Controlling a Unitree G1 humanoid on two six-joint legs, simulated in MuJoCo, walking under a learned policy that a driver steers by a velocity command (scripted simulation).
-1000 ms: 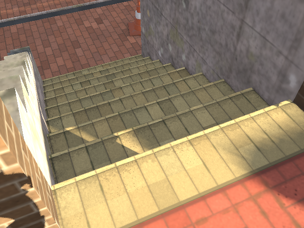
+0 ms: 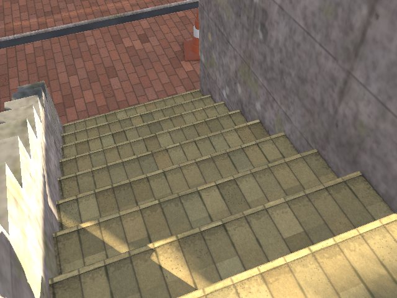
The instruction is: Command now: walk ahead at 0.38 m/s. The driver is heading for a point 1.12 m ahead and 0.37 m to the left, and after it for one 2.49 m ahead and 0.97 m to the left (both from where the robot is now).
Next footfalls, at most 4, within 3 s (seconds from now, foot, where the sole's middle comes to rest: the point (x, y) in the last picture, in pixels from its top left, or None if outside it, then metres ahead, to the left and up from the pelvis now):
0.18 left None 0.27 0.10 -0.78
0.58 right None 0.18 -0.08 -0.78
1.72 left None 0.38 0.15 -0.78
2.34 right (200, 253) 0.75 0.08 -0.95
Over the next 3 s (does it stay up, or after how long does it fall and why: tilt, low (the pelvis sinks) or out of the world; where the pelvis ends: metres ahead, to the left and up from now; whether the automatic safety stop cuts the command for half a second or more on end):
stays up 0.89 0.32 -0.35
